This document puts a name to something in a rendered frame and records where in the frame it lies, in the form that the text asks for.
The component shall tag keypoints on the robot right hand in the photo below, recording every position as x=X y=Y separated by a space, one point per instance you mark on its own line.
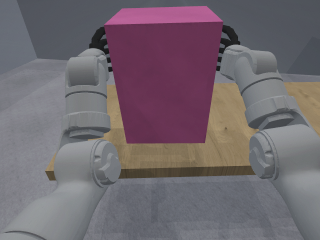
x=233 y=41

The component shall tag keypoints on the robot left forearm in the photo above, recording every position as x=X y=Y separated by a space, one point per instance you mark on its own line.
x=85 y=98

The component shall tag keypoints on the left robot upper arm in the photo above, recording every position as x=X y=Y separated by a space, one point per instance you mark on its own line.
x=83 y=171

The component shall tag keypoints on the table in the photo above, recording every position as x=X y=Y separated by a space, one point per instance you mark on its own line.
x=225 y=151

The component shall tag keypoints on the right robot upper arm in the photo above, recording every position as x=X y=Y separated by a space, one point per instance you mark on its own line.
x=289 y=157

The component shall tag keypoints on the robot right forearm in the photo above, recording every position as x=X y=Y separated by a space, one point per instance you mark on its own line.
x=267 y=102

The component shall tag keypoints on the robot left hand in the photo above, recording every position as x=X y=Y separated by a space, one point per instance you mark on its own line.
x=98 y=43

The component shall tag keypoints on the carton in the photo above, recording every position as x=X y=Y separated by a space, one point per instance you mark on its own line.
x=164 y=62

